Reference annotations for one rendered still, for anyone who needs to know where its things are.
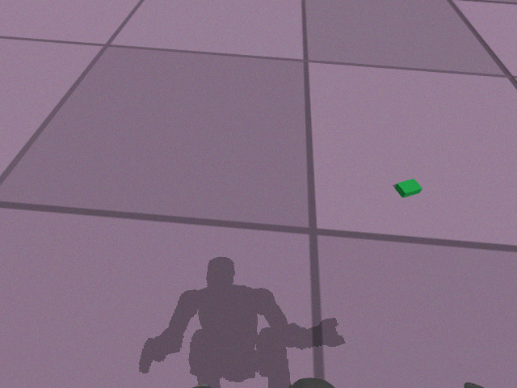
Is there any small box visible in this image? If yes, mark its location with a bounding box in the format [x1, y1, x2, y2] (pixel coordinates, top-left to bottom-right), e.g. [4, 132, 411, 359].
[395, 179, 422, 198]

